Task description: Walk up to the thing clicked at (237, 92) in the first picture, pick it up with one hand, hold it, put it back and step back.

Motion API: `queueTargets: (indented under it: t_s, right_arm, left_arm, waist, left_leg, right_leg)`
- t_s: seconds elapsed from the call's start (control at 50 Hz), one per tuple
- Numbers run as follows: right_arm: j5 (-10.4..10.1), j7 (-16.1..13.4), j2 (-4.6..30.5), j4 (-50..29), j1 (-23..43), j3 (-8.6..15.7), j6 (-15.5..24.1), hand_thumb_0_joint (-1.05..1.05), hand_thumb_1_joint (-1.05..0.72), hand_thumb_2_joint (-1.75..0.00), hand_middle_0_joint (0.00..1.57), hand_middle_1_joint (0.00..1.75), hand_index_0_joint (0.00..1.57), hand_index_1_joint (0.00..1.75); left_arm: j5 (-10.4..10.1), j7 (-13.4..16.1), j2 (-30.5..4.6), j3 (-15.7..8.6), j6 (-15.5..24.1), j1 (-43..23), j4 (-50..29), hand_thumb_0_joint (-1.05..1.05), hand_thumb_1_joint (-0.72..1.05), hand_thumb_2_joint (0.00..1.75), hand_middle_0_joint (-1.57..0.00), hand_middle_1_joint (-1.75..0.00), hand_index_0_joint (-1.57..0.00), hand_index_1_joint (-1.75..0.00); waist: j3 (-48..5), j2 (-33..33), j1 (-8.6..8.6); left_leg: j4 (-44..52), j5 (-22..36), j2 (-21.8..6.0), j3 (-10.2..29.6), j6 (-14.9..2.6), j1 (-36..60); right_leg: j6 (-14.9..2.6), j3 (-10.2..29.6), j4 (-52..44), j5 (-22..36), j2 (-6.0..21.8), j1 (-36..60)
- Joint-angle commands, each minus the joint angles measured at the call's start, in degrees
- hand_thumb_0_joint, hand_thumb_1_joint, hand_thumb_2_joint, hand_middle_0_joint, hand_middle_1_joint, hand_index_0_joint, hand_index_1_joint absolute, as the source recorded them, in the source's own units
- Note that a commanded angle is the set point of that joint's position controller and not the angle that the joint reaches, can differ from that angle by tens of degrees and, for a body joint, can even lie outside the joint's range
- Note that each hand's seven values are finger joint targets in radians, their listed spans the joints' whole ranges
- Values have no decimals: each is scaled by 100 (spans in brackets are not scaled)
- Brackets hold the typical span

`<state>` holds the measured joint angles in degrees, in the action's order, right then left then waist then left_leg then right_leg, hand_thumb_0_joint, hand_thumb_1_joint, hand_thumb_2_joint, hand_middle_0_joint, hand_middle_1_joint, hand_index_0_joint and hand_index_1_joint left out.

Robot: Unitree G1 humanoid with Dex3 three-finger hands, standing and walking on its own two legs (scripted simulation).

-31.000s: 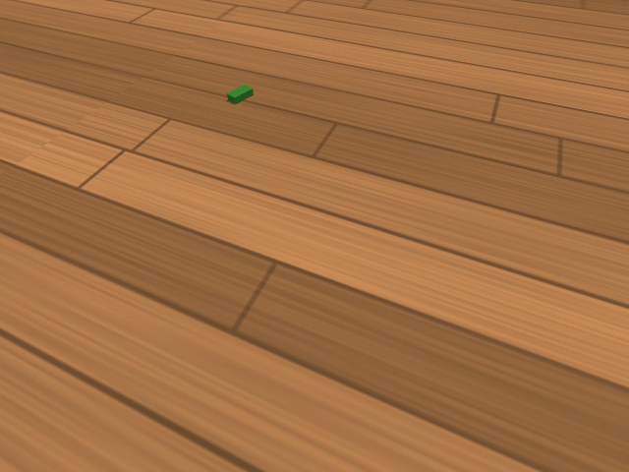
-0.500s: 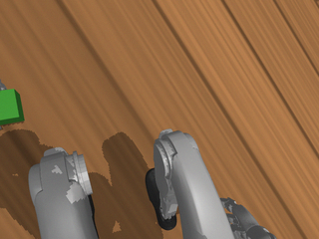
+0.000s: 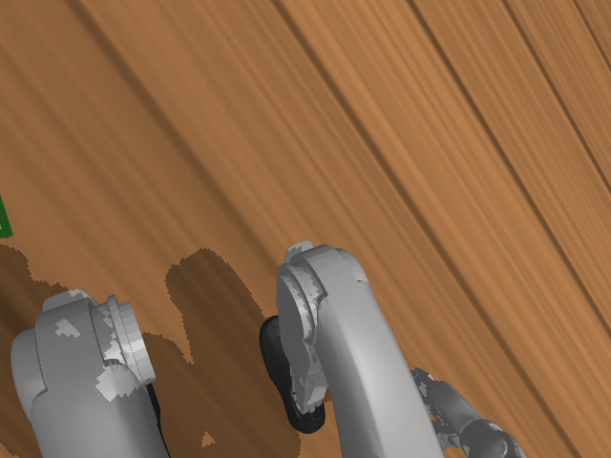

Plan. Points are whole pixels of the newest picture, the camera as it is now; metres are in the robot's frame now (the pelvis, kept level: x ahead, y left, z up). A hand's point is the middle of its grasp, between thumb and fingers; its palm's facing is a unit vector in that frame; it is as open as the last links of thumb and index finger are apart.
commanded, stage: rest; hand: left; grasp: from above
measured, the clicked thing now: out of the picture +0.41 +0.37 -0.26
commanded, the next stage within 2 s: open in 0.50 s
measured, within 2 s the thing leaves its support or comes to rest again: rests again in 0.18 s
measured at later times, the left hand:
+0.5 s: hand out of the picture +0.40 +0.36 -0.25, palm faces -0.44 -0.16 -0.88, open 10.1 cm
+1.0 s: hand out of the picture +0.40 +0.36 -0.25, palm faces -0.43 -0.15 -0.89, open 11.8 cm
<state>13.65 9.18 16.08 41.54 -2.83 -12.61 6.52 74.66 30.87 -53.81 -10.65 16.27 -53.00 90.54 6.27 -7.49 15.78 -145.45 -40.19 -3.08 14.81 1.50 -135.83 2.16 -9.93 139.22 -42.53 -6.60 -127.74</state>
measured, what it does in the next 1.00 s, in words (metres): stands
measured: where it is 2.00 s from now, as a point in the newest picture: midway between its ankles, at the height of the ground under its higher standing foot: (226, 418)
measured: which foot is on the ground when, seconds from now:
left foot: down 0.00-1.00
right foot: down 0.00-1.00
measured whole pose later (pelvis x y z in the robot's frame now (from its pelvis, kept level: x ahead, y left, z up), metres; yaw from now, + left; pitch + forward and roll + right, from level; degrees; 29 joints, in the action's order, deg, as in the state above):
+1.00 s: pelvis -0.01 +0.00 +0.00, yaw -2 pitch +25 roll -14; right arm 16.2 11.9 18.0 40.3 -1.3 -17.6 11.0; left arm 73.5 36.0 -58.4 -6.9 15.6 -54.9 96.6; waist 8.8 -10.0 17.5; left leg -147.2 -39.9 -3.2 17.2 1.1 -134.7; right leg 3.0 -11.7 138.8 -41.2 -7.5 -125.8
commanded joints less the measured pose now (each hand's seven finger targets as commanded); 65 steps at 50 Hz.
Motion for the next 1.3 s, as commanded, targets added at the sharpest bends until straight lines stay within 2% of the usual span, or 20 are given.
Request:
queueTargets:
  t_s: [0.0, 0.02, 0.06, 0.28, 0.36, 0.44, 0.48, 0.58, 0.64, 0.68, 0.76, 0.82, 0.86, 0.94, 0.98, 1.08, 1.14, 1.22, 1.24, 1.28]
  right_arm:
    - [45, -20, 1698, 18, -962, 450, 29, 0, -89, -89, 20, 30, 20, 30]
    - [61, 1, 1657, 34, -947, 428, 42, 0, -89, -89, 20, 30, 20, 30]
    - [71, 23, 1715, 37, -935, 426, 70, 0, -89, -89, 20, 30, 20, 30]
    - [93, 120, 1811, -40, -773, 332, 246, 0, -90, -90, 20, 30, 20, 30]
    - [130, 141, 1866, -108, -762, 270, 290, 0, -90, -90, 20, 30, 20, 30]
    - [143, 176, 1862, -54, -744, 216, 343, 0, -90, -90, 20, 30, 20, 30]
    - [137, 162, 1902, -79, -743, 207, 326, 0, -90, -90, 20, 30, 20, 30]
    - [151, 201, 1914, -95, -716, 129, 388, 0, -90, -90, 20, 30, 20, 30]
    - [157, 181, 1910, -74, -721, 110, 386, 0, -89, -89, 20, 30, 20, 30]
    - [197, 212, 1935, -87, -753, 95, 425, 0, -89, -89, 20, 30, 20, 30]
    - [190, 186, 1955, -123, -683, 61, 415, 0, -89, -90, 20, 30, 20, 30]
    - [209, 214, 1950, -117, -665, 35, 450, 0, -89, -90, 20, 30, 20, 30]
    - [201, 196, 1976, -113, -680, 45, 435, 0, -89, -90, 20, 30, 20, 30]
    - [215, 232, 2010, -155, -659, 48, 472, 0, -89, -90, 20, 30, 20, 30]
    - [179, 224, 2011, -158, -592, 72, 467, 0, -89, -90, 20, 30, 20, 30]
    - [193, 231, 1973, -167, -611, 48, 445, 0, -89, -90, 20, 30, 20, 30]
    - [190, 247, 2011, -197, -620, 55, 451, 0, -89, -90, 20, 30, 20, 30]
    - [201, 235, 2038, -216, -647, 7, 432, 0, -89, -90, 20, 30, 20, 30]
    - [201, 232, 2025, -234, -619, 21, 422, 0, -89, -90, 20, 30, 20, 30]
    - [216, 244, 1997, -214, -663, -25, 435, 0, -89, -90, 20, 30, 20, 30]
  left_arm:
    - [-128, 396, -1696, -177, 12, -1354, -653, 0, 66, 76, -99, -69, -101, -67]
    - [-80, 412, -1607, -53, -9, -1346, -586, 0, 66, 74, -99, -68, -101, -65]
    - [-82, 476, -1689, -113, -14, -1413, -596, 0, 68, 75, -100, -69, -102, -66]
    - [-124, 545, -1659, 137, -69, -1530, -337, 0, 66, 71, -99, -68, -102, -65]
    - [-146, 630, -1775, 27, -66, -1470, -257, 0, 68, 70, -100, -67, -103, -64]
    - [-135, 632, -1616, 273, -56, -1612, -70, 0, 63, 67, -97, -66, -99, -63]
    - [-179, 683, -1768, 126, -32, -1503, -124, 0, 63, 68, -97, -65, -99, -62]
    - [-194, 677, -1695, 319, -58, -1501, 81, 0, 59, 64, -93, -65, -96, -62]
    - [-219, 727, -1801, 214, -38, -1454, 12, 0, 35, 60, -69, -64, -72, -61]
    - [-233, 707, -1729, 309, -28, -1627, -3, 0, 19, 55, -53, -66, -56, -62]
    - [-284, 748, -1872, 177, 12, -1515, -105, 0, -8, 61, -40, -72, -43, -68]
    - [-213, 714, -1804, 352, -16, -1553, 95, 0, -16, 67, -34, -77, -37, -74]
    - [-266, 745, -1938, 197, -17, -1570, -132, 0, -19, 70, -33, -78, -35, -75]
    - [-183, 694, -1794, 334, -91, -1432, 148, 0, -26, 76, -27, -83, -29, -81]
    - [-271, 686, -1829, 274, -91, -1463, -36, 0, -29, 79, -24, -87, -26, -85]
    - [-293, 628, -1714, 336, -138, -1245, 100, 0, -38, 86, -16, -95, -18, -92]
    - [-332, 575, -1694, 382, -145, -1334, 111, 0, -43, 89, -11, -99, -13, -97]
    - [-378, 580, -1845, 290, -70, -1540, -182, 0, -47, 93, -8, -102, -10, -100]
    - [-351, 580, -1832, 243, -91, -1245, 88, 0, -47, 93, -8, -102, -10, -100]
    - [-365, 556, -1719, 411, -23, -1510, -33, 0, -48, 94, -7, -103, -9, -101]
  waist:
    - [-4095, 2826, -19]
    - [-3977, 2922, -2]
    - [-3924, 2926, 25]
    - [-3722, 2977, 148]
    - [-3676, 2907, 189]
    - [-3445, 2875, 320]
    - [-3568, 2805, 218]
    - [-3440, 2670, 308]
    - [-3588, 2789, 203]
    - [-3490, 2701, 357]
    - [-3580, 2820, 224]
    - [-3316, 2787, 346]
    - [-3483, 2844, 230]
    - [-3282, 2867, 343]
    - [-3426, 2906, 221]
    - [-3410, 2883, 204]
    - [-3255, 2775, 316]
    - [-3527, 2788, 294]
    - [-3487, 2796, 252]
    - [-3300, 2746, 350]
  left_leg:
    - [1195, 1496, -107, -689, -237, 3166]
    - [1207, 1490, -126, -691, -233, 3144]
    - [1242, 1443, -123, -662, -220, 3145]
    - [1264, 1289, -167, -536, -171, 3158]
    - [1223, 1300, -159, -555, -190, 3053]
    - [1224, 1149, -182, -475, -171, 3023]
    - [1246, 1160, -169, -492, -183, 2938]
    - [1157, 1176, -185, -489, -217, 2890]
    - [1218, 1274, -204, -457, -180, 3005]
    - [1192, 1224, -207, -439, -199, 2972]
    - [1242, 1236, -214, -439, -179, 3005]
    - [1155, 1043, -214, -461, -196, 2838]
    - [1229, 1087, -197, -459, -174, 2931]
    - [1313, 1018, -217, -375, -143, 2999]
    - [1341, 1031, -211, -369, -134, 3023]
    - [1326, 1191, -205, -413, -148, 2990]
    - [1303, 1180, -202, -372, -159, 2923]
    - [1276, 1294, -211, -391, -178, 3005]
    - [1284, 1315, -207, -404, -172, 3028]
    - [1256, 1184, -207, -403, -188, 2875]
  right_leg:
    - [-315, -481, -1310, 1991, -153, 1876]
    - [-321, -428, -1301, 2010, -180, 1900]
    - [-319, -509, -1293, 1969, -176, 1826]
    - [-341, -607, -1210, 1861, -193, 1703]
    - [-314, -611, -1234, 1919, -191, 1864]
    - [-328, -678, -1188, 1790, -193, 1642]
    - [-311, -666, -1278, 1799, -206, 1825]
    - [-299, -608, -1285, 1857, -233, 1863]
    - [-308, -644, -1267, 1910, -242, 1989]
    - [-288, -659, -1283, 1894, -239, 1945]
    - [-291, -680, -1315, 1897, -248, 2041]
    - [-302, -636, -1281, 1767, -251, 1893]
    - [-297, -678, -1340, 1767, -242, 1965]
    - [-327, -734, -1223, 1703, -243, 1754]
    - [-332, -726, -1263, 1695, -234, 1773]
    - [-323, -698, -1283, 1860, -252, 1894]
    - [-305, -738, -1259, 1858, -236, 1780]
    - [-283, -711, -1337, 1967, -253, 2027]
    - [-297, -680, -1313, 1977, -249, 2041]
    - [-286, -696, -1326, 1886, -243, 1915]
